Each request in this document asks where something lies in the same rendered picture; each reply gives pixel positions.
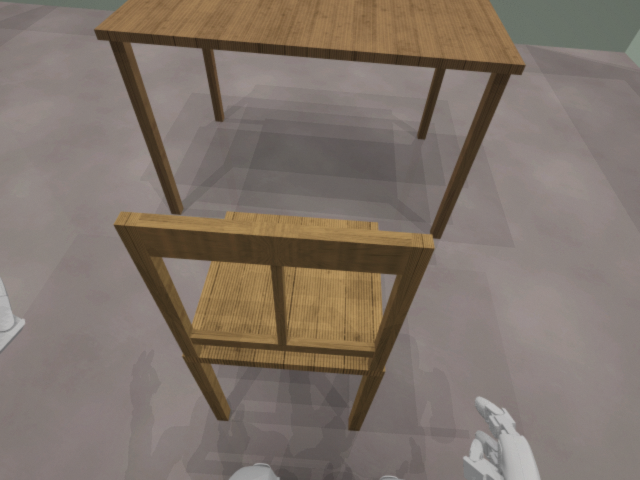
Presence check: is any left robot hand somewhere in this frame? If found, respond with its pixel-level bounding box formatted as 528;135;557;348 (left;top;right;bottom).
0;277;25;354

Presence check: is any table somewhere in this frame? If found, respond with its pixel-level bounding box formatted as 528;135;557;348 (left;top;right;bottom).
94;0;526;239

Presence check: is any chair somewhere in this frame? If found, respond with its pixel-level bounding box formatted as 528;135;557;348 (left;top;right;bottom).
113;211;435;431

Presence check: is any right robot hand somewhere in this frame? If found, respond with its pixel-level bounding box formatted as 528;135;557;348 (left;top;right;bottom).
463;397;541;480

